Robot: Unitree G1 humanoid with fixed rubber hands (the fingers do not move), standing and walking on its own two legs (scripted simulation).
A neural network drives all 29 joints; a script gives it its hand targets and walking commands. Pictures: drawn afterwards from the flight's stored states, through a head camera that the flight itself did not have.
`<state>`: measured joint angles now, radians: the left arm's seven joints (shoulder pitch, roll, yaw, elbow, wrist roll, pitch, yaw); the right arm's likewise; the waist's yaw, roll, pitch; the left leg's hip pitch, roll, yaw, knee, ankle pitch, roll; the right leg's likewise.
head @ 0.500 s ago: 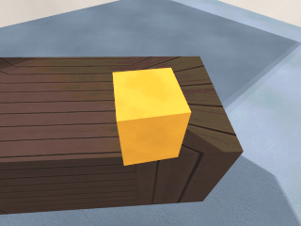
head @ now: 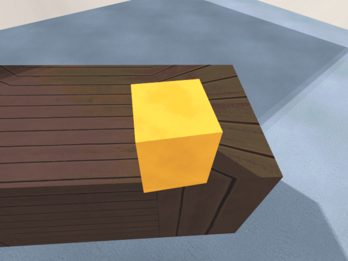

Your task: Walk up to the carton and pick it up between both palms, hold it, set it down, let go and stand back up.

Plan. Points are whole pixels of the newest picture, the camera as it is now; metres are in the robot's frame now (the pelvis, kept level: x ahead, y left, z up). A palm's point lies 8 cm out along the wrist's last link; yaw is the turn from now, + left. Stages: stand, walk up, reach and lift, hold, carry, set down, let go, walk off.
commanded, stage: stand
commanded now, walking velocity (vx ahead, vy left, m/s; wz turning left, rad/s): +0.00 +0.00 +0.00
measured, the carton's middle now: (171, 136) +0.45 +0.00 -0.01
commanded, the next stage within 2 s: none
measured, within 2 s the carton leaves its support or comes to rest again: neither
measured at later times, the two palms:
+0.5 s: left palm out of the picture -0.01 +0.23 -0.14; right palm out of the picture -0.01 -0.23 -0.14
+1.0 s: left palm out of the picture +0.00 +0.23 -0.14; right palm out of the picture -0.01 -0.22 -0.14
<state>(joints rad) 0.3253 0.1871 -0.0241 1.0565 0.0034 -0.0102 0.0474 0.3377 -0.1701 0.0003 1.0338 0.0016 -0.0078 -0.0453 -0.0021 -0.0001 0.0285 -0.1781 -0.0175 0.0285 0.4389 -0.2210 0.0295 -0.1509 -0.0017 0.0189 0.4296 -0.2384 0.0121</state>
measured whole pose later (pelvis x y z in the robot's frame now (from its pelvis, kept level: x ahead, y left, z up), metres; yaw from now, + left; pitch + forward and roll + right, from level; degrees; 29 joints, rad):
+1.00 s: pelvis +0.01 +0.00 +0.00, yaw +0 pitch -2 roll +0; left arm 0.32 0.17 -0.02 1.09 0.00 -0.01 0.05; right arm 0.33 -0.16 0.00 1.07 0.00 -0.01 -0.05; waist 0.00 0.00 0.03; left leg -0.17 -0.02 0.03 0.42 -0.23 0.03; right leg -0.14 0.00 0.03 0.42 -0.25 0.01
